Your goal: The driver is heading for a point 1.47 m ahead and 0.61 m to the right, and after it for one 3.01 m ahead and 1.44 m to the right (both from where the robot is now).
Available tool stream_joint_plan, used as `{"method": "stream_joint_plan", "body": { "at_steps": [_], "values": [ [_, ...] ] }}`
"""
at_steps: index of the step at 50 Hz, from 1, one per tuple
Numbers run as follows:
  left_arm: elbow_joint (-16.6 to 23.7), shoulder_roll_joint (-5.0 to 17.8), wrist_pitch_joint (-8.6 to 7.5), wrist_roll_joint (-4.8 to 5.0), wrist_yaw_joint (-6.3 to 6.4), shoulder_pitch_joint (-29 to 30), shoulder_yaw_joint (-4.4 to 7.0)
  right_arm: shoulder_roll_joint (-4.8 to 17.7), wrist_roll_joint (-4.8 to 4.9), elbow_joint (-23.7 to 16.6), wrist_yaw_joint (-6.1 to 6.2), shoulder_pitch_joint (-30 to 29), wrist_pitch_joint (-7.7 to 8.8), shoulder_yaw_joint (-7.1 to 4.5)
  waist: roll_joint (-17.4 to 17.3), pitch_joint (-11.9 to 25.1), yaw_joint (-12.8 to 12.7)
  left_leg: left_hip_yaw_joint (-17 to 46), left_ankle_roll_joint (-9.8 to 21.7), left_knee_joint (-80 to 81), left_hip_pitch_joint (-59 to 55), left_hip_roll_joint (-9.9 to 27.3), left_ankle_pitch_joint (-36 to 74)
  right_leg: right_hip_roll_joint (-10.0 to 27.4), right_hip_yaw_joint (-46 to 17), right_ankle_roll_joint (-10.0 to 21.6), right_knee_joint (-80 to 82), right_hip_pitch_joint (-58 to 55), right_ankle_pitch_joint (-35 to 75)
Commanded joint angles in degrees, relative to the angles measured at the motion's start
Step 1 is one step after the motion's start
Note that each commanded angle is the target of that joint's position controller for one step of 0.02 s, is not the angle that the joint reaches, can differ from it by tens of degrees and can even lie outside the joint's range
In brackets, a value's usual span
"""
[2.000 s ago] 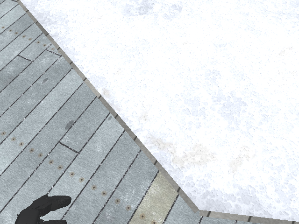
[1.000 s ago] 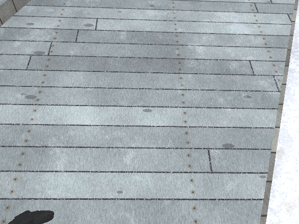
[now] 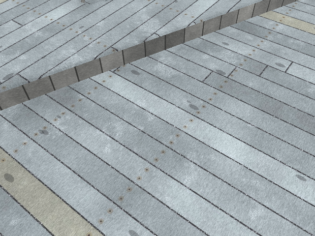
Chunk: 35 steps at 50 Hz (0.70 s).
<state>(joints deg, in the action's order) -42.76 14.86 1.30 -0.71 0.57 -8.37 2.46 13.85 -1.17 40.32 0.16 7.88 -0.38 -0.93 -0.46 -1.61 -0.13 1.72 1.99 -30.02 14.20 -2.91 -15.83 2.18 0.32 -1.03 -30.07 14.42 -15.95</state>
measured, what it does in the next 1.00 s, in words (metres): walks ahead, turning right: left foot, then right foot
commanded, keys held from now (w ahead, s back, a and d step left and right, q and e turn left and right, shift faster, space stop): shift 0.26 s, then w+shift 0.28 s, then w+e+shift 0.02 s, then s+e+shift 0.40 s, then w+e+shift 0.04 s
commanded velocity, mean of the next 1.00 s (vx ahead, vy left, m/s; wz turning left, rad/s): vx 0.18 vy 0.00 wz -0.23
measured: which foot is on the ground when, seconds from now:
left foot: down 0.00-0.32, up 0.34-0.60, down 0.62-0.98, up 1.00-1.00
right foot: down 0.00-0.60, up 0.62-0.94, down 0.96-1.00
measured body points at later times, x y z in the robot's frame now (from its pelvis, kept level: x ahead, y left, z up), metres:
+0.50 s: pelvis +0.06 +0.00 +0.01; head +0.07 +0.00 +0.46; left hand +0.10 +0.28 -0.12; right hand +0.18 -0.28 -0.10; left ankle +0.07 +0.14 -0.69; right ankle +0.00 -0.13 -0.73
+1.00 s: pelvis +0.20 +0.05 -0.02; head +0.25 +0.02 +0.43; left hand +0.43 +0.29 -0.10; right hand +0.28 -0.25 -0.13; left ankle +0.15 +0.17 -0.71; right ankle +0.28 -0.05 -0.74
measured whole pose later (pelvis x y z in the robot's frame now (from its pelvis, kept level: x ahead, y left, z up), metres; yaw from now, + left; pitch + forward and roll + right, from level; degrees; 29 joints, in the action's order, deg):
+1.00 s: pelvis +0.20 +0.05 -0.02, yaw -17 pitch +1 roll +1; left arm -35.2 17.5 1.6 0.0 -1.5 -10.6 4.6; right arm 16.1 0.2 42.7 2.7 5.7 -0.6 -3.8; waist -1.2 -5.7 -0.8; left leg -11.9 -1.1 -48.4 14.6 5.2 -28.7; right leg -1.5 4.3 5.4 -34.9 27.5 -8.4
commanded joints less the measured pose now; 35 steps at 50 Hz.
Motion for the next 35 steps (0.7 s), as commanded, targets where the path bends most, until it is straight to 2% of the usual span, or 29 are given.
{"method": "stream_joint_plan", "body": {
  "at_steps": [1,2,5,13,14,15,16,17,18,19,20,21,23,25,26,28,29,30,31,32,33,34,35],
  "values": [
    [4.3,6.4,-1.36,0.11,-0.47,3.5,1.31,8.2,-0.42,-1.2,0.13,1.6,0.94,-2.07,5.5,4.6,0.8,4.5,-0.3,5.7,-1.4,3.9,1.8,5.0,-5.3,4.4,5.7,-3.5,10.9],
    [3.6,6.6,-1.59,-0.18,-0.51,3.1,1.31,7.8,-0.07,-1.4,0.36,-0.2,0.68,-2.22,5.3,4.2,0.4,4.3,-0.1,5.1,-1.6,3.9,3.7,4.3,-4.6,3.2,5.5,-3.2,10.2],
    [2.5,6.1,-2.73,0.04,-0.60,1.6,0.81,6.6,0.06,-0.3,0.84,0.6,-0.45,-2.12,4.9,3.7,0.2,5.0,0.0,5.6,-2.9,4.3,8.1,3.6,-3.6,2.2,5.2,-2.9,11.6],
    [0.0,6.3,-2.87,0.31,-0.14,0.8,0.27,6.2,0.39,4.4,1.64,2.9,-0.71,-2.61,1.0,3.1,0.0,4.8,-1.2,6.3,-4.9,4.4,12.8,3.0,-3.0,3.0,5.5,-4.2,13.6],
    [-1.1,7.0,-2.65,0.58,-0.02,-1.2,0.57,6.1,0.72,5.6,1.84,4.6,-0.85,-2.71,1.7,5.4,-0.2,2.5,-0.9,4.7,-5.0,2.5,3.0,2.2,-2.7,3.8,6.2,-5.5,2.6],
    [-2.1,9.0,-2.31,1.43,0.09,-3.5,1.34,6.4,1.30,6.0,1.74,5.2,-0.76,-3.09,3.3,3.7,-0.9,0.2,-0.4,1.1,-0.4,0.5,-10.4,3.2,-5.6,5.9,8.3,-5.2,-16.0],
    [-3.0,10.4,-2.16,2.06,0.38,-6.5,1.81,6.6,1.56,4.7,1.48,2.9,-0.12,-3.28,6.0,-0.4,-2.3,-1.2,-0.4,-4.4,8.2,0.1,-17.2,8.0,-13.7,9.2,13.2,-5.2,-31.4],
    [-3.9,12.5,-2.47,2.46,0.64,-9.1,2.39,5.6,2.60,2.8,1.10,0.3,1.09,-3.10,10.7,-4.3,-2.8,-4.0,-0.3,-11.6,15.0,0.7,-15.0,16.1,-25.3,13.6,20.6,-5.4,-41.3],
    [-4.1,12.9,-3.28,2.22,1.00,-10.0,2.66,6.1,3.32,1.1,0.73,-3.3,2.42,-3.20,11.4,-8.6,-3.8,-0.9,0.3,-19.3,21.3,4.0,-14.5,21.2,-33.0,16.5,24.8,-4.2,-39.9],
    [-3.8,12.2,-4.43,1.63,1.14,-9.9,2.56,6.6,3.55,0.4,0.38,-4.3,3.60,-3.47,9.8,-9.4,-3.6,1.5,0.8,-25.0,27.5,6.6,-14.3,22.8,-34.8,16.9,25.6,-7.0,-34.8],
    [-3.2,10.7,-5.43,1.52,1.06,-8.7,2.27,6.6,3.33,0.9,0.00,-2.8,4.60,-3.55,7.5,-7.2,-2.4,2.4,1.3,-27.4,30.7,8.3,-11.8,21.6,-32.4,15.6,24.4,-10.9,-29.6],
    [-2.6,10.1,-5.88,1.89,0.83,-7.7,2.21,6.3,3.21,1.2,-0.45,-1.5,5.39,-3.44,6.0,-4.8,-1.7,2.0,1.5,-25.6,30.8,9.3,-9.6,19.8,-28.3,14.0,23.9,-12.6,-25.5],
    [-1.8,10.7,-5.94,2.46,0.43,-6.4,2.58,5.4,2.65,1.8,-1.04,-1.3,6.23,-3.06,6.5,-1.8,-1.4,-1.3,0.6,-16.6,22.2,8.6,-5.6,14.4,-17.6,11.1,23.8,-9.7,-16.9],
    [-1.1,11.8,-5.77,2.65,0.02,-5.7,2.99,4.1,2.07,2.4,-1.49,-0.8,6.39,-2.53,7.0,-0.6,-0.6,-4.8,-1.1,-9.5,11.3,6.1,-1.7,10.4,-10.1,10.6,23.3,-3.4,-11.6],
    [-1.3,12.7,-5.70,2.90,-0.25,-6.2,3.26,4.0,2.22,2.7,-1.56,0.3,6.22,-2.40,8.4,-0.6,-0.2,-6.0,-1.8,-7.4,7.4,5.4,-0.3,10.8,-9.5,11.3,22.8,-0.7,-12.3],
    [-1.5,11.6,-5.43,3.71,-0.68,-7.2,2.91,4.8,2.74,3.4,-1.48,3.2,5.95,-2.52,6.8,-2.2,1.7,-7.5,-1.9,-2.4,-0.6,4.2,3.2,11.0,-9.0,11.3,20.1,5.3,-13.5],
    [-1.9,10.3,-5.04,3.14,-0.80,-8.3,2.32,6.2,2.77,4.7,-1.16,7.3,5.85,-3.34,5.3,-1.9,3.8,-7.6,-1.8,1.0,-7.1,2.4,3.2,9.2,-8.5,10.2,15.5,7.6,-9.3],
    [-1.8,8.2,-4.90,1.97,-0.91,-8.1,1.47,9.0,2.65,6.1,-0.64,13.8,5.82,-4.74,3.6,1.1,7.1,-5.9,-0.9,3.4,-16.0,2.8,5.1,6.3,-6.6,7.8,6.0,9.7,1.0],
    [0.2,4.2,-4.94,0.41,-0.96,-5.7,0.19,14.4,1.33,6.5,0.08,21.8,5.87,-6.24,-4.6,6.5,10.7,8.0,2.0,8.5,-25.1,14.7,4.0,0.6,-1.7,2.8,-15.4,15.8,-0.6],
    [3.2,1.1,-5.71,0.89,0.13,-7.3,-0.39,21.8,-0.92,5.9,0.16,23.3,5.75,-7.50,-18.0,10.3,7.9,30.0,10.4,13.3,-28.8,29.1,17.6,-6.2,-1.9,-0.4,-32.8,27.3,-17.3],
    [2.7,6.5,-5.69,2.07,0.63,-8.6,1.06,17.1,-1.10,4.6,0.25,19.2,6.05,-6.25,-10.9,9.7,6.4,28.4,12.9,12.0,-24.3,30.4,27.6,-2.5,-7.9,-0.9,-42.1,27.7,-18.6],
    [2.7,9.0,-4.85,2.61,0.46,-7.8,2.11,12.9,-0.49,3.3,0.41,14.0,5.94,-5.04,-8.9,6.4,4.3,17.3,11.0,9.7,-19.9,28.3,38.5,-0.5,-7.3,-0.9,-43.5,27.6,-16.3],
    [2.1,8.8,-3.50,2.58,0.58,-7.8,2.54,10.5,0.03,2.2,0.55,8.8,5.41,-4.34,-7.8,4.6,2.2,8.3,8.2,9.2,-15.6,24.4,42.5,1.5,-5.4,-1.4,-42.0,25.9,-13.4]
  ]
}}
